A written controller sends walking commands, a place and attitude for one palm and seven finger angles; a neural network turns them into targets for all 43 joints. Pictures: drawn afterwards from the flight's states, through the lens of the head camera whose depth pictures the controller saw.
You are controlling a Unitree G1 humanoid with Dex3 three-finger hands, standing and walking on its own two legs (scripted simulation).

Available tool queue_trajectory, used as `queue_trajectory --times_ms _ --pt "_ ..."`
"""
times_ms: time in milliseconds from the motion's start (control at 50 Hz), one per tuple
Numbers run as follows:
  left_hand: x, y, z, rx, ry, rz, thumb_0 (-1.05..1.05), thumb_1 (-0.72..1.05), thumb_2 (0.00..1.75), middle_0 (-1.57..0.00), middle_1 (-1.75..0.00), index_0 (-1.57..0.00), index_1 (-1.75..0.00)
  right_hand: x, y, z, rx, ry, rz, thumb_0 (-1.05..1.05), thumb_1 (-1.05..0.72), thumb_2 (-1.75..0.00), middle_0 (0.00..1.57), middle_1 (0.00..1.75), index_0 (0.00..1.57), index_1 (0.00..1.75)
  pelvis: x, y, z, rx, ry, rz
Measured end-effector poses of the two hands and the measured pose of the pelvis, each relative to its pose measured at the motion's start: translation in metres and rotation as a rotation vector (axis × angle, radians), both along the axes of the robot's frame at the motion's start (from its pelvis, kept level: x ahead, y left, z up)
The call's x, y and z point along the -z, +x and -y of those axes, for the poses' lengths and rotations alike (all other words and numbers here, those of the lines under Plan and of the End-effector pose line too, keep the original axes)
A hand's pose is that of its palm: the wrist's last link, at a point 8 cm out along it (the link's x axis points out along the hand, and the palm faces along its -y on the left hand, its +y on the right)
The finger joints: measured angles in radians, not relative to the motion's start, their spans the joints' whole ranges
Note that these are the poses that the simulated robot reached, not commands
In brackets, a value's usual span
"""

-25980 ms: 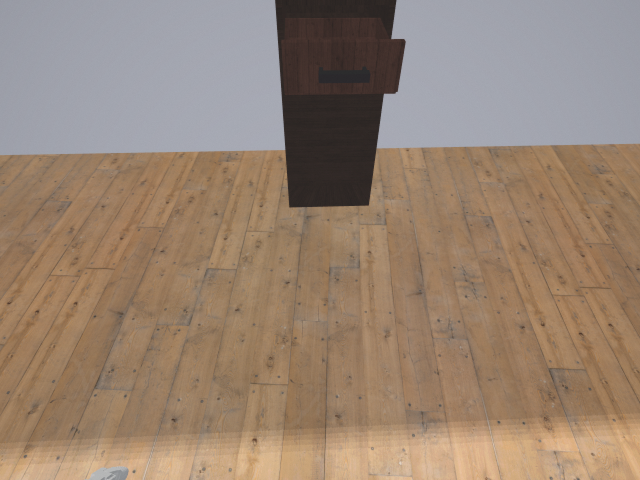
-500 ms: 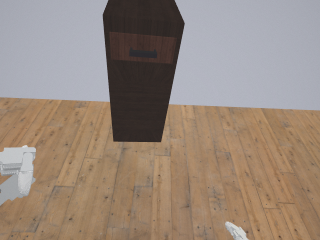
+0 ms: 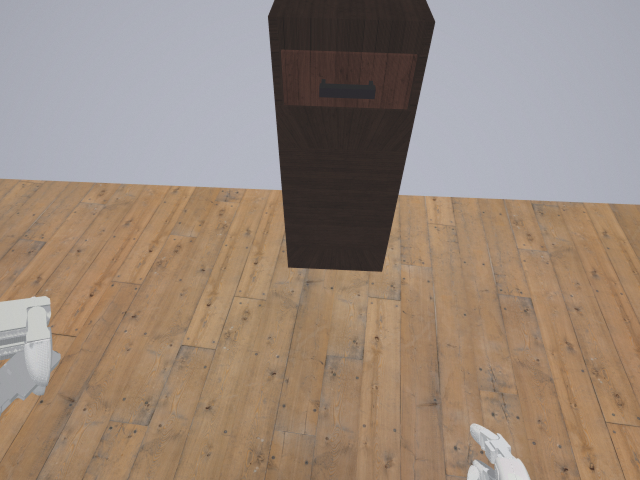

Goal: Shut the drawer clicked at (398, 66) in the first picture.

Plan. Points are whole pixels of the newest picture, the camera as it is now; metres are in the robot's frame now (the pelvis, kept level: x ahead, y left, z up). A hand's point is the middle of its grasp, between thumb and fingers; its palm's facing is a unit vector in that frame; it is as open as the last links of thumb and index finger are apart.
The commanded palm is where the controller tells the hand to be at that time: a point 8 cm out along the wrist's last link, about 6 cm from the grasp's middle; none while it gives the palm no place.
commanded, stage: stop stepping back and stand still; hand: left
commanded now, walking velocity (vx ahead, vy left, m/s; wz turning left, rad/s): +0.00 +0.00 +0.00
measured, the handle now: (347, 87) +0.99 +0.00 +0.02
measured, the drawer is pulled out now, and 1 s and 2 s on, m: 0.00 0.00 0.00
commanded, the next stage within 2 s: let the arm hang, fingers relaxed in 0.32 s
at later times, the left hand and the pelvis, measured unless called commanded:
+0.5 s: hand (102, 373) +0.21 +0.25 +0.07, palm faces +0.19 -0.84 -0.51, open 3.2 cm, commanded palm none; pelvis +0.01 +0.01 +0.00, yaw +1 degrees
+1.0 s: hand out of the picture -0.05 +0.21 -0.16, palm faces +0.03 -0.97 -0.25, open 5.3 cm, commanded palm none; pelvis -0.01 +0.01 +0.01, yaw +1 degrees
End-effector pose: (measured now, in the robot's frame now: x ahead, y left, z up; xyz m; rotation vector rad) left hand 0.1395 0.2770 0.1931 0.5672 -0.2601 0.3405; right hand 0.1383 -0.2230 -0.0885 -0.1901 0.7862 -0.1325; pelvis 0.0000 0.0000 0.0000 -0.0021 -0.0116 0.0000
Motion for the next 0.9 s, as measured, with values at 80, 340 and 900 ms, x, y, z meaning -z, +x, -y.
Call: queue_trajectory --times_ms 80,340,900 --pt "0.013 0.009 -0.011 -0.028 -0.046 -0.022 0.01 0.88 0.9 -1.41 -1.6 -1.41 -1.6 -0.001 0.01 -0.001 0.005 -0.031 0.004 0.01 -0.9 -0.9 0.2 0.3 0.21 0.3 0.0 0.005 -0.008 -0.003 0.001 0.011" --pt "0.003 0.027 0.002 0.061 -0.007 -0.071 0.01 0.89 0.9 -1.4 -1.6 -1.41 -1.6 -0.023 0.041 -0.003 0.006 -0.005 0.091 0.01 -0.9 -0.9 0.2 0.3 0.21 0.3 -0.008 0.012 -0.004 0.006 -0.008 -0.015" --pt "0.323 -0.179 0.017 -0.369 -0.572 -1.62 0.01 0.9 0.9 -0.76 -0.95 -0.76 -0.94 0.043 -0.163 -0.001 0.08 0.016 -0.686 0.0 -0.9 -0.9 0.2 0.3 0.2 0.3 -0.01 -0.007 -0.008 -0.027 -0.014 0.006"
